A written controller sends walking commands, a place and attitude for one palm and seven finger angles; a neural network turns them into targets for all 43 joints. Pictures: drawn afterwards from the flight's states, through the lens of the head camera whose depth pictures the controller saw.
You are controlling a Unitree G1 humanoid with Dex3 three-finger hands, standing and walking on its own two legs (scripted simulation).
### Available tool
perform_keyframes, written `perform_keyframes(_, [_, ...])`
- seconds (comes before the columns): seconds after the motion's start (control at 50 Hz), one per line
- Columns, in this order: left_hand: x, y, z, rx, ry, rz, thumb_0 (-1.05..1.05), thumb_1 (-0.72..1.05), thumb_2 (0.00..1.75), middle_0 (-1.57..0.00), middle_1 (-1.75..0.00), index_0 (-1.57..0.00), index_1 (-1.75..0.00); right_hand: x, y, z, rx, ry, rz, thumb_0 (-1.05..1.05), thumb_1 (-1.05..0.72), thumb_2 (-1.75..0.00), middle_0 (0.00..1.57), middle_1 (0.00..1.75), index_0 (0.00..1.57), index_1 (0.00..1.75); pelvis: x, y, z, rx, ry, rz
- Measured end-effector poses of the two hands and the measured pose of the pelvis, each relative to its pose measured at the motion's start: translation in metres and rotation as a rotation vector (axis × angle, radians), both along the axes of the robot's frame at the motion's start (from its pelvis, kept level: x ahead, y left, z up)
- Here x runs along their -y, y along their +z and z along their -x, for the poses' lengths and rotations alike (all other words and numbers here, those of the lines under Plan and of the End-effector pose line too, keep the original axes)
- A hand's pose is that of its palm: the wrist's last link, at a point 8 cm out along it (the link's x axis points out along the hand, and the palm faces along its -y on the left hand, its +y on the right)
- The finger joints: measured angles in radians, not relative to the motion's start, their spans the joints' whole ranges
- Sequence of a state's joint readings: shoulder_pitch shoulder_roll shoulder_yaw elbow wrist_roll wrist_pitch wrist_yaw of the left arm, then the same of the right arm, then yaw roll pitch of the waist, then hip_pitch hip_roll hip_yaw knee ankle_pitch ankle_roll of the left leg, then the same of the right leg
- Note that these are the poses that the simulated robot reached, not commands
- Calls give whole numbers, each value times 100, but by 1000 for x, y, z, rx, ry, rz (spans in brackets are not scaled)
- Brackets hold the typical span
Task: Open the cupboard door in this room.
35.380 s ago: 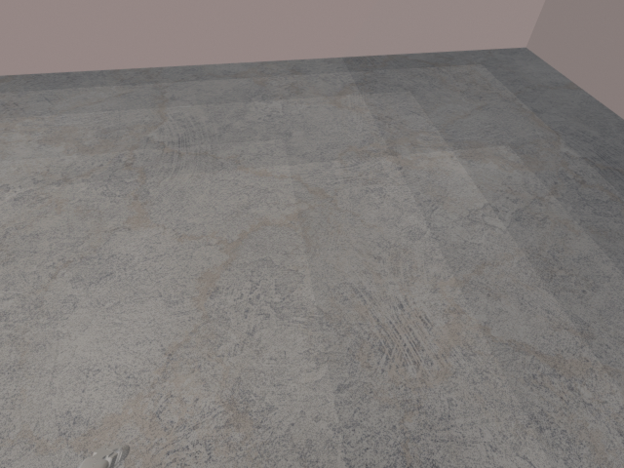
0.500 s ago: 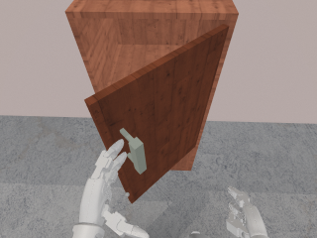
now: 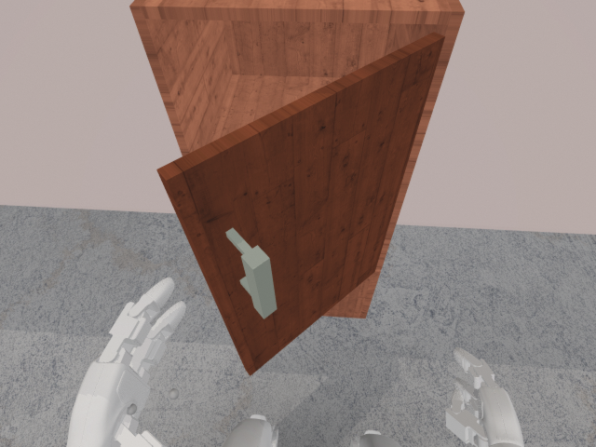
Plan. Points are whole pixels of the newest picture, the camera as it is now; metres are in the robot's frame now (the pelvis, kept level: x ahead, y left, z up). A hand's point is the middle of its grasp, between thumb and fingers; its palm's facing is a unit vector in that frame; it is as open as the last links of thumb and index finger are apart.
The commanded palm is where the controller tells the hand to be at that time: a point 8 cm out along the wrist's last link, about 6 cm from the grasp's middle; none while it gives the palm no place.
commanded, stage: draw the hand back to the body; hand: left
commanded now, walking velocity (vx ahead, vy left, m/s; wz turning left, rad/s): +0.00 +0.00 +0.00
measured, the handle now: (251, 274) +0.31 +0.09 +0.09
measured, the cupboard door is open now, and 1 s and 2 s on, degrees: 45 45 45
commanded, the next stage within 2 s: step back with the hand held close in 1.60 s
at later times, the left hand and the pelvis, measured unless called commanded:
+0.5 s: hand (118, 362) +0.18 +0.18 +0.14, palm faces -0.01 -1.00 -0.08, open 16.3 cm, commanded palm +0.15 +0.24 +0.16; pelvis +0.01 +0.02 +0.03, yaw -1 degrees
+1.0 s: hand (13, 286) +0.21 +0.25 +0.21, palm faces +0.34 -0.84 -0.42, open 11.7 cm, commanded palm +0.17 +0.30 +0.23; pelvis +0.03 +0.02 +0.07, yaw -2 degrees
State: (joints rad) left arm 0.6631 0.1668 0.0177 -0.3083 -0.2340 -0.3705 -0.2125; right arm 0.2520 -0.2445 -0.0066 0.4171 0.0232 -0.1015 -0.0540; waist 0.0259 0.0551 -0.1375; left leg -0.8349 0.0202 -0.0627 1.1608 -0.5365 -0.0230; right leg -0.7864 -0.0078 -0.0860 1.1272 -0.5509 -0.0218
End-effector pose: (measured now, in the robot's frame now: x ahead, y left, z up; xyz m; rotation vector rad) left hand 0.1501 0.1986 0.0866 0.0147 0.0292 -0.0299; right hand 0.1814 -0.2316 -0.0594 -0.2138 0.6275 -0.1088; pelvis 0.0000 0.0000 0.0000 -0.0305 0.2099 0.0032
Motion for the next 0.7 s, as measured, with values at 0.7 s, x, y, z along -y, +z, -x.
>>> perform_keyframes(0.7, [-64, 95, -11, 10, 225, -320, -1, -28, 39, -16, -30, -16, -30, -44, 53, -7, 68, -5, -25, 1, -91, -90, 20, 30, 20, 30, -27, 48, -18, 139, -20, 6])
